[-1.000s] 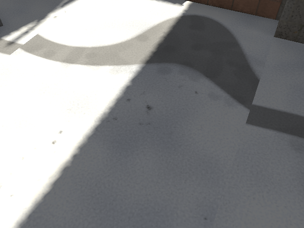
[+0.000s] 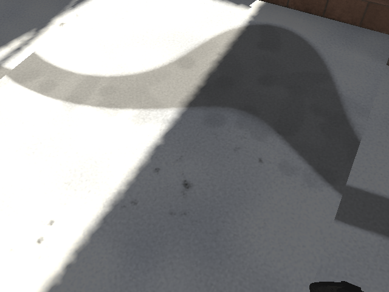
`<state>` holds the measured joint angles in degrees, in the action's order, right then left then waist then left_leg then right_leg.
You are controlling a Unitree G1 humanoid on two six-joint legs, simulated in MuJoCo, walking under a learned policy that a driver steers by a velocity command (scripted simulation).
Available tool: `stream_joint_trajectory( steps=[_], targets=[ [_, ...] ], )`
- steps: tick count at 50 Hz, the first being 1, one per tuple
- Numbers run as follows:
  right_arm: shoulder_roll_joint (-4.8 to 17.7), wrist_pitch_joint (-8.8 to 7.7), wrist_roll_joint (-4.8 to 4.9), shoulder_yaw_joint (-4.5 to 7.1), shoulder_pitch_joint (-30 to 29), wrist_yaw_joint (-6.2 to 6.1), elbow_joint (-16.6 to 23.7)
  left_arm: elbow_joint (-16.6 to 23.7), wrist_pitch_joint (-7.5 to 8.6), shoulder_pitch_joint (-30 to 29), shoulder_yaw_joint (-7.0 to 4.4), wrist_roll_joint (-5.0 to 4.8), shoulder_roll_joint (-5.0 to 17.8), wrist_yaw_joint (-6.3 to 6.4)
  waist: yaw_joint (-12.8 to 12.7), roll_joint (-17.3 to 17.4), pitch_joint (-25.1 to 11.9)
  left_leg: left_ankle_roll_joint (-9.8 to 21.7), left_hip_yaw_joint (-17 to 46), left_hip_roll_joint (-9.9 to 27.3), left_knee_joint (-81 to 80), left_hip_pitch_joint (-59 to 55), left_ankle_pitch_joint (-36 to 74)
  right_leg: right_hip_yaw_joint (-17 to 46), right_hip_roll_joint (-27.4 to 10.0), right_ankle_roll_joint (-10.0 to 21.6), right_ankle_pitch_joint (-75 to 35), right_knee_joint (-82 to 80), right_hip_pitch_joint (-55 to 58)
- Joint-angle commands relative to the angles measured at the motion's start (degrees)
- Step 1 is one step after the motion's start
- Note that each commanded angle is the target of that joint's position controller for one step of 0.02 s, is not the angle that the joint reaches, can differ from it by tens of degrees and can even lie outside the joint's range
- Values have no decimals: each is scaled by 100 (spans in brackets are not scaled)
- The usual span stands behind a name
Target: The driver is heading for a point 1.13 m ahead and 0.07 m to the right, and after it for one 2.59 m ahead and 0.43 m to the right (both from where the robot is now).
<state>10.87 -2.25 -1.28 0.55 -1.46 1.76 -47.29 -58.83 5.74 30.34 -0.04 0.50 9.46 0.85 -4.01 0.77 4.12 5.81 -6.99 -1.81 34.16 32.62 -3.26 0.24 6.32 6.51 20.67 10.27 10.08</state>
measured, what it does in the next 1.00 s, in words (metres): walks ahead: left foot, then right foot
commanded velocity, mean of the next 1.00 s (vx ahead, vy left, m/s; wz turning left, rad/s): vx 0.50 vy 0.00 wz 0.00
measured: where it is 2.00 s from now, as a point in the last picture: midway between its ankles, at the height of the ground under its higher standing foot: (228, 203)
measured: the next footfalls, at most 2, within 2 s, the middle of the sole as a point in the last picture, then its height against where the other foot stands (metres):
left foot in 0.06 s outside the picture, level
right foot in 0.58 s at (252, 275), level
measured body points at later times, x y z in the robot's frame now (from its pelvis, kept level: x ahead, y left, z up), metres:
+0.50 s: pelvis +0.27 -0.01 +0.01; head +0.31 -0.01 +0.46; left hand +0.47 +0.20 -0.11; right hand +0.17 -0.24 -0.13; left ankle +0.15 +0.05 -0.73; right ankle +0.45 -0.13 -0.69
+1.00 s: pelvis +0.54 -0.04 +0.02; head +0.56 -0.05 +0.47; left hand +0.45 +0.18 -0.13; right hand +0.71 -0.27 -0.11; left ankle +0.71 +0.10 -0.68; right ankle +0.46 -0.11 -0.73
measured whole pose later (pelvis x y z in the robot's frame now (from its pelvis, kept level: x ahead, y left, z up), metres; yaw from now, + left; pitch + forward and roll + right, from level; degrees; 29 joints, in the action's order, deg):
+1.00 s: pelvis +0.54 -0.04 +0.02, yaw +1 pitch +0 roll -1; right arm 11.7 -1.9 -1.3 1.6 3.5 1.7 -52.4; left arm -61.7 5.6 27.5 -1.2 0.8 9.8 -0.1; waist -3.1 2.0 2.5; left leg 2.0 -2.2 5.3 41.1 35.6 -1.4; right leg -4.3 5.3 5.1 13.2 10.3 2.8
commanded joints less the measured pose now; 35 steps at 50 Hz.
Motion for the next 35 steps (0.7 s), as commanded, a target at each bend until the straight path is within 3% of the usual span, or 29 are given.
stream_joint_trajectory(
  steps=[1,2,3,4,5,6,7,9,11,13,19,23,26,28,29,30,31,32,33,34,35],
  targets=[
    [808,-99,16,274,1421,-159,-252,165,34,-206,-180,25,1014,102,993,-576,-619,327,64,-361,-338,-1938,-300,314,-1646,-73,-7364,2023,-495],
    [939,-139,-35,354,2271,-223,-516,213,19,-395,-186,0,1064,80,1404,-497,-1003,507,391,-49,-682,-3111,-188,224,-1497,-81,-6467,3178,-1132],
    [1358,-147,-116,472,3067,-291,-606,367,28,-383,-119,1,829,51,1596,212,-1643,835,1833,1261,-786,-4174,-857,-44,-1054,-21,-3874,5015,-2031],
    [1492,-135,-179,478,2789,-221,-570,306,-25,587,-48,-66,214,2,785,1035,-1839,1783,4591,2613,-1183,-5224,-612,37,-78,-169,1116,6886,-4113],
    [1154,-112,102,459,2321,-146,-552,310,-50,111,-157,72,791,16,853,130,-1245,1741,4583,2330,-1892,-4471,-1916,414,-400,-16,514,6899,-4642],
    [830,-135,136,371,1732,-118,-455,504,-24,-498,-195,83,874,-28,638,39,-401,1507,3727,2111,-2244,-3533,-2147,383,-673,2,-82,6581,-4732],
    [565,-191,94,305,1534,-88,-476,561,-16,-768,-201,88,826,-59,495,-179,-47,1292,3210,1849,-2465,-2870,-1549,364,-825,-16,-331,6261,-4504],
    [321,-302,62,208,1721,-127,-679,524,-142,-673,-157,145,574,-134,208,-95,3,946,2345,1436,-2629,-2248,-566,325,-1036,-167,-503,5771,-3968],
    [457,-403,85,225,2054,-143,-864,531,-244,-720,-157,174,453,-203,141,-27,8,867,1922,1301,-2683,-2122,126,142,-1079,-290,-598,5538,-3960],
    [665,-426,99,265,2299,-144,-988,724,-304,-1244,-176,181,502,-245,188,61,115,796,1629,1198,-2828,-2146,339,2,-1198,-380,-1008,5170,-4343],
    [639,-401,103,196,2963,-163,-1197,1162,-323,-2781,-109,61,455,-268,623,270,199,338,1076,895,-2731,-2671,1507,-392,-1074,-501,-2222,3325,-4542],
    [672,-360,32,158,3343,-226,-1341,1335,-306,-3432,-93,68,512,-268,850,323,195,432,1093,1117,-2457,-3585,2040,-494,-896,-396,-2093,2582,-4614],
    [785,-333,-23,172,3233,-287,-1391,1384,-239,-3378,-139,69,635,-247,650,371,157,474,1068,1363,-1970,-4028,3066,-486,-740,-151,-1471,2182,-4258],
    [887,-320,-21,194,3053,-302,-1395,1064,-169,-2388,-242,82,812,-171,200,412,-319,352,957,1317,-875,-4004,4306,-568,-403,79,-1119,1834,-3017],
    [884,-310,15,185,2941,-288,-1370,732,-109,-1410,-330,134,966,-114,-222,267,-804,247,779,1125,201,-3518,3932,-498,-437,252,-1379,1504,-1758],
    [700,-335,72,120,2894,-271,-1168,532,-68,-402,-464,284,1417,-42,-544,-199,-1516,158,606,869,1809,-2288,2005,777,-1635,562,-918,1512,-224],
    [149,-315,267,38,3627,-215,-1160,473,-121,-216,-580,302,1812,-65,-189,-1515,-2172,-97,319,-244,3915,-198,-2471,3524,-3155,1446,-739,1000,1176],
    [813,-294,104,208,3174,-256,-1207,497,-179,-598,-523,75,1410,-132,-163,-452,-1704,16,1050,15,4237,306,-2418,3539,-2838,1250,-457,675,666],
    [768,-325,95,230,2691,-227,-1017,576,-164,-1220,-446,16,1166,-156,85,-409,-891,24,1056,252,4021,390,-1823,2628,-2632,1068,-734,477,-198],
    [654,-338,83,218,2451,-207,-972,584,-117,-1511,-389,37,898,-180,226,-193,-512,-3,1019,429,3741,206,-1488,2078,-2387,924,-1319,259,-864],
    [566,-281,6,227,2343,-175,-943,521,-73,-1509,-347,33,750,-159,359,-216,-316,-43,984,547,3507,8,-1398,1677,-2170,768,-1650,157,-1309]
  ],
)
Velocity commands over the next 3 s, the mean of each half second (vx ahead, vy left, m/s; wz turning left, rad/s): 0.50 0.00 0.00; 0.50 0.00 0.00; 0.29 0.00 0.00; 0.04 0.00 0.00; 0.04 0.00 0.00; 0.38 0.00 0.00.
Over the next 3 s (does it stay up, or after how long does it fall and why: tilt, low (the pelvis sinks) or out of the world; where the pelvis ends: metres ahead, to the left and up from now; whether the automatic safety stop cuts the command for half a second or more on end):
stays up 0.95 -0.07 0.02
